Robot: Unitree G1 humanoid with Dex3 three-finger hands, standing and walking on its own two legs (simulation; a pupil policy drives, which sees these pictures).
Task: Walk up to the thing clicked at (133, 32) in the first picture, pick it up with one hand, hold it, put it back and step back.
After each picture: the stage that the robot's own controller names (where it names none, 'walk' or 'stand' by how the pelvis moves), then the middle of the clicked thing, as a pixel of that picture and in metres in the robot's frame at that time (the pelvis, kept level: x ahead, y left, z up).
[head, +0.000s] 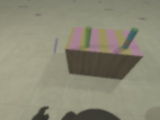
stand; (129, 39) +0.91 -0.40 -0.04
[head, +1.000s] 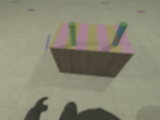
rise first; (118, 35) +0.84 -0.24 -0.01
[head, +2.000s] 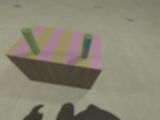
walk; (86, 47) +0.61 +0.07 -0.01
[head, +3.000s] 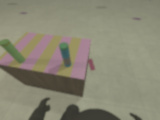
stand; (66, 56) +0.49 +0.24 -0.03
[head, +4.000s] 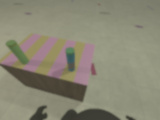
stand; (70, 60) +0.47 +0.19 -0.04
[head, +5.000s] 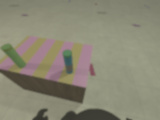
stand; (68, 63) +0.45 +0.21 -0.04
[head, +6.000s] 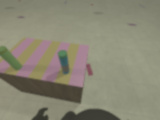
stand; (64, 63) +0.44 +0.24 -0.04
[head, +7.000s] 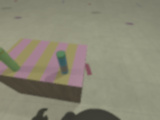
stand; (63, 63) +0.44 +0.25 -0.05
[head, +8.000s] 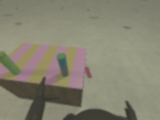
rise first; (63, 66) +0.43 +0.26 -0.04
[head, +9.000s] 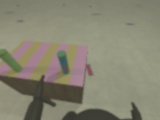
go down; (64, 63) +0.44 +0.26 -0.04
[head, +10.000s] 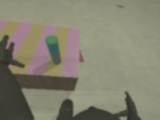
go down; (54, 52) +0.46 +0.24 +0.01
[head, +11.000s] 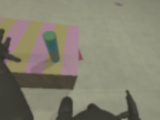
go down; (53, 49) +0.46 +0.24 +0.03
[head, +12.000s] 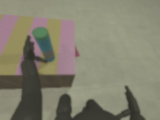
close in; (46, 47) +0.45 +0.25 +0.05
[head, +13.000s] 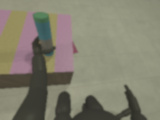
close; (45, 37) +0.50 +0.24 +0.07
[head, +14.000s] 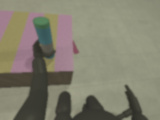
lift; (46, 41) +0.48 +0.24 +0.07
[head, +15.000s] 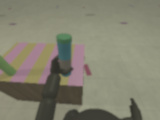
lift; (65, 57) +0.33 +0.16 +0.19
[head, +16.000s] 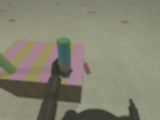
hold; (64, 60) +0.34 +0.17 +0.15
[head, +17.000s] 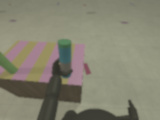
hold; (65, 60) +0.34 +0.17 +0.14
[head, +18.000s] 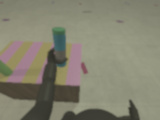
crouch; (60, 49) +0.41 +0.20 +0.16
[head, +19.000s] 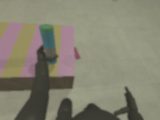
lower; (49, 46) +0.46 +0.24 +0.06
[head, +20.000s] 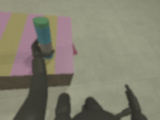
lower; (45, 41) +0.48 +0.24 +0.06
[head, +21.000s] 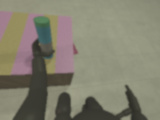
lower; (45, 41) +0.49 +0.24 +0.07
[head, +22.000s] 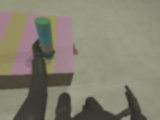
lower; (46, 41) +0.48 +0.24 +0.07
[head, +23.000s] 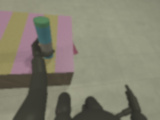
rest; (45, 41) +0.48 +0.24 +0.07
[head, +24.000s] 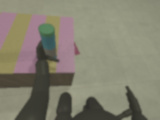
withdraw; (49, 45) +0.46 +0.22 +0.07
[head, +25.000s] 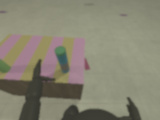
sink last; (63, 61) +0.42 +0.21 +0.01
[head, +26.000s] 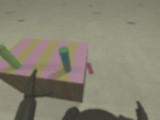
stand; (65, 61) +0.45 +0.24 +0.00
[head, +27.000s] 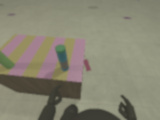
stand; (63, 59) +0.44 +0.24 +0.01
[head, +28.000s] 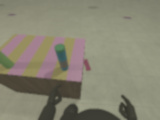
stand; (62, 58) +0.44 +0.24 +0.01
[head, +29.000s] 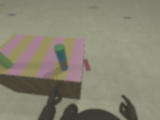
stand; (62, 59) +0.44 +0.24 +0.02
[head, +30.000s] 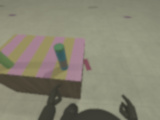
stand; (62, 58) +0.44 +0.24 +0.02
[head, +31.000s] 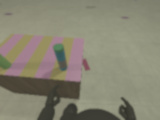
stand; (61, 58) +0.44 +0.24 +0.02
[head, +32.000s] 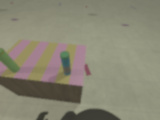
stand; (66, 64) +0.44 +0.22 -0.04
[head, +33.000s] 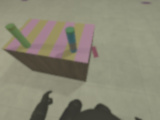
walk; (72, 41) +0.60 +0.21 -0.02
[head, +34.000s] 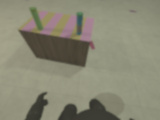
walk; (79, 24) +0.95 +0.16 -0.02
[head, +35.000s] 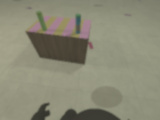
stand; (78, 24) +1.09 +0.24 -0.03
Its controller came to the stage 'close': yes
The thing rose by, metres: 0.20
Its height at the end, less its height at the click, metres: +0.00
